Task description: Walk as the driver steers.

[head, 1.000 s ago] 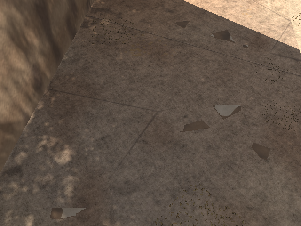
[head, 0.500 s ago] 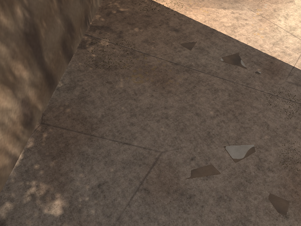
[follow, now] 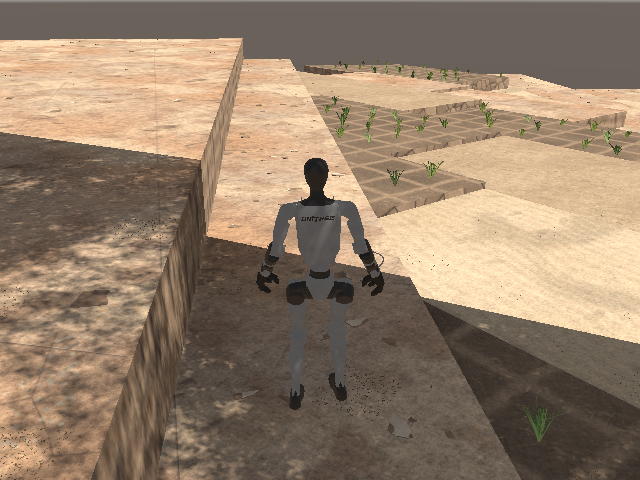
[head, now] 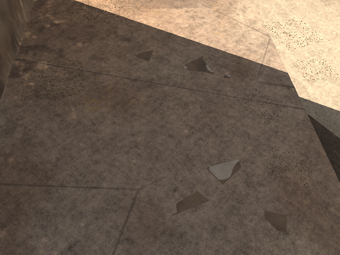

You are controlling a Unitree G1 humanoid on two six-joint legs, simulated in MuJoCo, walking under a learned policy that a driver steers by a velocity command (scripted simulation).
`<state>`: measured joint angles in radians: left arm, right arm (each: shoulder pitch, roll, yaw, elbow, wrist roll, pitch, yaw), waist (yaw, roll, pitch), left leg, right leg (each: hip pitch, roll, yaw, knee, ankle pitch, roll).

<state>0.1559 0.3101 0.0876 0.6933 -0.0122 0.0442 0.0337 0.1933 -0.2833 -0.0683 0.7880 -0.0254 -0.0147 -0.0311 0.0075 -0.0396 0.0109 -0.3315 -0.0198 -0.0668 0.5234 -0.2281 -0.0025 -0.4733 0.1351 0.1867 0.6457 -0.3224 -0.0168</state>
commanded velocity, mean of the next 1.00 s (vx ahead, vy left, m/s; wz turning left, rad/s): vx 0.00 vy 0.00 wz -0.11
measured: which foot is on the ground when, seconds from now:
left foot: down 0.00-1.00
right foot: up 0.00-0.28, down 0.30-1.00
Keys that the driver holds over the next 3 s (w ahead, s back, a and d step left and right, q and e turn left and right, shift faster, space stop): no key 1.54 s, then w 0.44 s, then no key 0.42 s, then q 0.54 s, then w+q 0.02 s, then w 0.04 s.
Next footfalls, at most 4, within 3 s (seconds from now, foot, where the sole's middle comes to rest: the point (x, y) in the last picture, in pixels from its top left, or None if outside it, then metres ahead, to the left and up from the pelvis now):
0.30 right None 0.03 -0.14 -0.77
2.20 right None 0.39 -0.13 -0.77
2.56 left None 0.36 0.09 -0.77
2.90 right None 0.37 -0.15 -0.77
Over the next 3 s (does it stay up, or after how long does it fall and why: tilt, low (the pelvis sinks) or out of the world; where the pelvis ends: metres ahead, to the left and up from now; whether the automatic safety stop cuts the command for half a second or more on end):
stays up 0.32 -0.06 0.01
